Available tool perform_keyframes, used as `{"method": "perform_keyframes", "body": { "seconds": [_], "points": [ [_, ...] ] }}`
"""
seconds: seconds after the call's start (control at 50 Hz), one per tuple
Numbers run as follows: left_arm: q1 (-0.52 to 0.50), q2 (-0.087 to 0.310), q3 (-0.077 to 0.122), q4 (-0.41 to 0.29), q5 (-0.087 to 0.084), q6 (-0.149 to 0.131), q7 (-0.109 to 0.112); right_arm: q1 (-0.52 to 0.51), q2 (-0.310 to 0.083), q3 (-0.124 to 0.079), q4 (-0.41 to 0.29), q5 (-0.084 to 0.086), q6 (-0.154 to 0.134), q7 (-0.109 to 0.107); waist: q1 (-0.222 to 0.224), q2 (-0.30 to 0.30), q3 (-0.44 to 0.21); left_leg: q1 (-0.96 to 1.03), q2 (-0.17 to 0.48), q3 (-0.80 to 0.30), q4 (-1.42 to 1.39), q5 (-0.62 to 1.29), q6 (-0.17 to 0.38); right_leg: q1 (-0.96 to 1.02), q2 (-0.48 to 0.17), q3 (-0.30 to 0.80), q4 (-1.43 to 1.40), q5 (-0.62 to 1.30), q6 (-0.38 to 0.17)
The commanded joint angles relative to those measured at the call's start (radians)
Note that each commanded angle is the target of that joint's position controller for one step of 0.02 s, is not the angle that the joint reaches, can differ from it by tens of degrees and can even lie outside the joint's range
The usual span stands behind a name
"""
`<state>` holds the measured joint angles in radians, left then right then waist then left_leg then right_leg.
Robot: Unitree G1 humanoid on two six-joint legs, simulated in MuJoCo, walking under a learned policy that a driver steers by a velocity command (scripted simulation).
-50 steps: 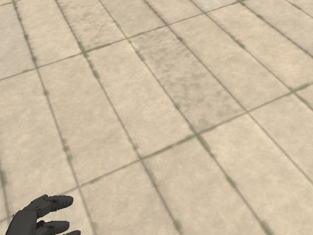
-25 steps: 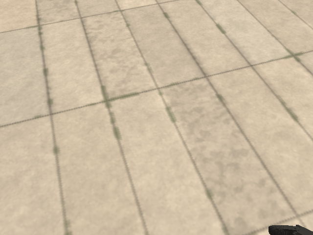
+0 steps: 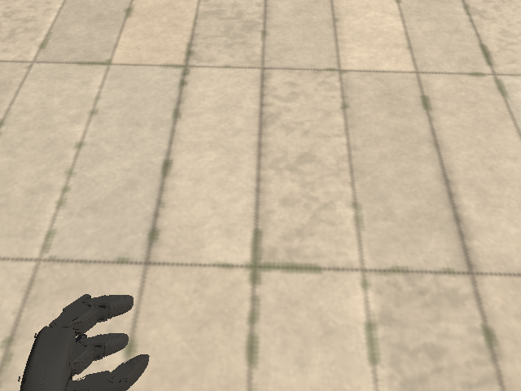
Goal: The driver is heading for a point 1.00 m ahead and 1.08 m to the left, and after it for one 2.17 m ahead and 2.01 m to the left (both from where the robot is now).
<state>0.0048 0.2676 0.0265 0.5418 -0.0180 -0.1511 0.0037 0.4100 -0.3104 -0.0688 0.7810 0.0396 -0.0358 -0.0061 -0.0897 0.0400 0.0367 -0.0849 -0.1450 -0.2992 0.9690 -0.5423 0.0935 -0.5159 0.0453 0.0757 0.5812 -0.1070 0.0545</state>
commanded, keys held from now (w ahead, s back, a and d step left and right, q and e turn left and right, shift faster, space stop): w+q+shift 0.42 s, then q+shift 0.08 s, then shift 0.50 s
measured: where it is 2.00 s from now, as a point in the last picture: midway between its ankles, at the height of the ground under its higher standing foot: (165, 306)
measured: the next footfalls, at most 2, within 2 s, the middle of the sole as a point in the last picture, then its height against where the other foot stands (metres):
left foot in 0.44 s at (188, 367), level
right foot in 0.82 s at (178, 248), level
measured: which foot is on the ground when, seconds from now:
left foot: up 0.00-0.42, down 0.44-0.84, up 0.86-1.00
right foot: down 0.00-0.44, up 0.46-0.80, down 0.82-1.00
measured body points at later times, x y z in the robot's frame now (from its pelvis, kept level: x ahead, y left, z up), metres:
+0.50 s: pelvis +0.41 +0.07 -0.01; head +0.44 +0.09 +0.44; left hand +0.34 +0.34 -0.13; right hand +0.70 -0.08 -0.08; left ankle +0.49 +0.14 -0.71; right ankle +0.26 -0.17 -0.57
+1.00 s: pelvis +0.69 +0.15 +0.01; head +0.71 +0.18 +0.46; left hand +0.65 +0.44 -0.09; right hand +0.96 +0.02 -0.10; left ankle +0.55 +0.21 -0.65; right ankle +0.85 +0.16 -0.71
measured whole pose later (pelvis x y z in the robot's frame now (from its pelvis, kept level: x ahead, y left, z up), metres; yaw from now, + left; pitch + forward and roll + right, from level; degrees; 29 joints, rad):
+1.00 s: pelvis +0.69 +0.15 +0.01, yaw +42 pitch +0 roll -1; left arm 0.13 0.22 0.00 0.70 0.03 -0.04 -0.02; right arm 0.21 -0.29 -0.04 0.75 0.01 0.06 -0.03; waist 0.01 0.01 0.07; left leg -0.40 -0.04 -0.10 1.08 -0.54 -0.06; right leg -0.45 0.04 -0.01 0.51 -0.07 -0.04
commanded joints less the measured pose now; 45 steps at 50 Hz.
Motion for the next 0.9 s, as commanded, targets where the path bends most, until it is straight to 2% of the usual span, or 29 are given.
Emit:
{"method": "perform_keyframes", "body": {
  "seconds": [0.02,0.04,0.06,0.08,0.12,0.14,0.2,0.28,0.32,0.36,0.4,0.42,0.44,0.46,0.48,0.5,0.52,0.54,0.56,0.58,0.62,0.66,0.74,0.78,0.82,0.84,0.86,0.88,0.9],
  "points": [
    [0.392,0.147,0.077,0.02,0.008,0.024,0.006,-0.052,-0.092,0.02,-0.14,0.016,-0.014,-0.003,0.234,-0.306,-0.286,-0.777,0.145,0.137,0.489,0.135,-0.037,0.945,-0.415,0.686,-0.27,-0.68,-0.212],
    [0.365,0.145,0.073,0.041,0.023,0.036,0.008,-0.137,-0.107,0.013,-0.154,-0.011,-0.014,-0.002,0.226,-0.114,-0.164,-0.748,0.177,0.171,0.455,0.186,-0.038,0.787,-0.372,0.521,-0.282,-0.455,-0.187],
    [0.349,0.146,0.072,0.065,0.038,0.04,0.007,-0.204,-0.091,0.011,-0.182,-0.029,-0.019,0.006,0.208,-0.052,-0.074,-0.729,0.211,0.18,0.412,0.217,-0.034,0.659,-0.343,0.413,-0.297,-0.286,-0.187],
    [0.326,0.125,0.064,0.085,0.047,0.036,0.008,-0.2,-0.067,0.009,-0.193,-0.016,-0.014,0.015,0.168,-0.074,-0.036,-0.686,0.249,0.171,0.387,0.235,-0.03,0.567,-0.322,0.326,-0.318,-0.203,-0.186],
    [0.296,0.065,0.049,0.121,0.022,0.031,-0.006,-0.188,-0.025,0.015,-0.208,0.013,0.01,0.021,0.127,-0.123,-0.006,-0.69,0.292,0.185,0.372,0.224,-0.022,0.496,-0.298,0.199,-0.352,-0.138,-0.182],
    [0.284,0.06,0.049,0.138,0.009,0.03,-0.01,-0.197,-0.009,0.02,-0.221,0.014,0.019,0.025,0.111,-0.124,0.018,-0.712,0.313,0.189,0.358,0.228,-0.023,0.461,-0.301,0.15,-0.368,-0.103,-0.183],
    [0.235,0.113,0.06,0.156,0.017,0.026,-0.006,-0.238,-0.01,0.028,-0.248,-0.002,0.018,0.036,0.079,-0.093,0.081,-0.736,0.324,0.204,0.271,0.385,-0.05,0.37,-0.29,-0.015,-0.434,0.026,-0.185],
    [0.295,0.167,0.066,0.192,0.027,0.024,0.003,-0.383,-0.034,0.026,-0.273,-0.008,0.001,0.062,0.131,-0.015,0.134,-0.687,0.274,0.313,-0.003,0.623,-0.03,0.417,-0.24,-0.209,-0.476,0.177,-0.135],
    [0.336,0.207,0.069,0.214,0.026,0.032,0.007,-0.445,-0.031,0.026,-0.294,-0.003,-0.012,0.083,0.138,-0.018,0.135,-0.605,0.217,0.395,-0.148,0.644,0.008,0.479,-0.235,-0.274,-0.446,0.452,-0.089],
    [0.37,0.268,0.08,0.221,0.027,0.048,0.021,-0.436,-0.081,0.003,-0.3,0.004,-0.016,0.092,0.1,-0.105,0.068,-0.471,0.119,0.485,-0.184,0.582,0.035,0.567,-0.25,-0.306,-0.318,0.978,-0.067],
    [0.329,0.314,0.092,0.202,0.024,0.074,0.033,-0.191,-0.154,-0.041,-0.25,0.017,0.001,0.086,-0.058,-0.198,-0.064,-0.2,0.057,0.5,-0.159,0.44,0.079,0.56,-0.291,-0.302,0.018,1.347,-0.079],
    [0.262,0.308,0.091,0.169,0.02,0.074,0.029,0.079,-0.229,-0.084,-0.177,0.013,0.015,0.073,-0.188,-0.174,-0.173,0.146,0.067,0.419,-0.225,0.459,0.134,0.385,-0.278,-0.275,0.322,1.263,-0.09],
    [0.252,0.198,0.064,0.161,0.013,0.056,0.02,0.164,-0.243,-0.088,-0.124,0.016,0.026,0.049,-0.174,0.038,-0.139,0.363,0.146,0.25,-0.344,0.533,0.177,0.122,-0.109,-0.261,0.734,0.187,-0.053],
    [0.393,0.061,0.013,0.079,0.019,0.012,0.005,0.039,-0.315,-0.078,-0.189,-0.03,0.007,0.046,0.036,0.343,-0.281,0.594,0.352,-0.314,-0.42,0.547,0.382,-0.248,0.045,-0.083,1.093,-0.502,-0.022],
    [0.285,0.176,0.021,0.041,-0.002,-0.029,-0.004,0.036,-0.25,-0.074,-0.228,-0.049,-0.009,0.046,-0.044,0.169,-0.41,0.588,0.422,-0.548,-0.623,0.329,0.402,-0.314,0.014,0.09,1.063,-0.42,-0.058],
    [0.186,0.197,0.027,0.016,-0.023,-0.039,-0.001,-0.013,-0.22,-0.066,-0.231,-0.05,-0.027,0.046,-0.01,0.019,-0.239,0.413,0.405,-0.496,-0.676,0.393,0.347,-0.321,-0.02,0.085,0.957,-0.361,-0.075],
    [0.192,0.183,0.026,0.036,-0.013,-0.032,0.007,-0.1,-0.193,-0.058,-0.234,-0.04,-0.041,0.051,0.07,-0.145,-0.122,0.209,0.378,-0.38,-0.673,0.537,0.306,-0.261,-0.064,0.072,0.853,-0.317,-0.063],
    [0.236,0.182,0.031,0.068,0.006,-0.011,0.012,-0.171,-0.167,-0.047,-0.245,-0.038,-0.047,0.049,0.119,-0.18,-0.076,0.045,0.351,-0.262,-0.664,0.709,0.282,-0.168,-0.099,0.059,0.792,-0.299,-0.036],
    [0.279,0.196,0.038,0.086,0.012,0.015,0.01,-0.217,-0.154,-0.042,-0.252,-0.051,-0.047,0.04,0.152,-0.136,-0.049,-0.091,0.334,-0.177,-0.665,0.845,0.275,-0.083,-0.129,0.053,0.74,-0.293,-0.009],
    [0.285,0.197,0.042,0.092,0.02,0.036,0.009,-0.237,-0.126,-0.032,-0.239,-0.045,-0.043,0.032,0.163,-0.117,-0.019,-0.192,0.305,-0.09,-0.671,0.918,0.248,-0.038,-0.156,0.032,0.654,-0.282,0.01],
    [0.21,0.123,0.021,0.065,0.042,0.045,0.01,-0.218,-0.118,-0.026,-0.196,-0.036,-0.037,0.006,0.142,-0.08,-0.003,-0.324,0.198,0.071,-0.655,1.07,0.195,0.027,-0.125,-0.049,0.451,-0.166,0.03],
    [0.16,0.061,-0.001,0.064,0.047,0.043,0.001,-0.188,-0.125,-0.029,-0.164,-0.033,-0.016,-0.017,0.105,-0.036,-0.068,-0.336,0.113,0.186,-0.612,1.023,0.138,0.121,-0.075,-0.093,0.211,0.083,0.033],
    [0.022,0.09,0.01,0.032,0.032,0.033,-0.024,-0.077,-0.11,-0.023,-0.1,-0.023,0.003,-0.025,0.011,0.028,-0.098,-0.206,0.16,0.11,-0.563,0.746,0.089,0.151,-0.028,-0.067,-0.036,0.354,0.0],
    [0.04,0.132,0.029,0.035,0.038,0.027,-0.031,-0.084,-0.087,-0.016,-0.088,-0.032,0.007,-0.029,0.035,0.056,-0.099,-0.121,0.2,0.048,-0.466,0.718,0.075,0.139,-0.038,-0.036,-0.075,0.31,-0.036],
    [0.174,0.145,0.044,0.083,0.054,0.019,-0.034,-0.131,-0.065,-0.009,-0.096,-0.04,0.012,-0.027,0.116,0.043,-0.137,-0.08,0.168,0.06,-0.291,0.774,0.026,0.256,-0.049,-0.056,-0.141,0.422,-0.074],
    [0.227,0.188,0.048,0.082,0.073,0.013,-0.032,-0.081,-0.031,0.001,-0.109,-0.052,0.01,-0.022,0.111,-0.076,-0.23,-0.166,0.093,0.095,-0.075,0.533,-0.029,0.457,-0.182,0.049,-0.075,0.839,-0.132],
    [0.253,0.167,0.036,0.086,0.089,0.025,-0.028,0.114,0.001,0.017,-0.062,-0.031,0.008,-0.014,0.07,-0.314,-0.375,-0.397,-0.016,0.112,0.256,-0.146,-0.111,0.735,-0.449,0.385,-0.05,1.06,-0.362],
    [0.28,0.127,0.032,0.089,0.053,0.041,-0.032,0.15,-0.082,0.008,-0.038,-0.023,0.016,-0.004,0.088,-0.249,-0.479,-0.434,0.035,0.045,0.345,-0.172,-0.125,0.764,-0.481,0.547,-0.091,0.752,-0.395],
    [0.232,0.115,0.03,0.077,0.034,0.058,-0.03,0.03,-0.128,-0.007,-0.048,-0.012,0.04,-0.005,0.117,-0.152,-0.394,-0.462,0.073,0.06,0.389,-0.106,-0.148,0.673,-0.433,0.501,-0.134,0.439,-0.362]
  ]
}}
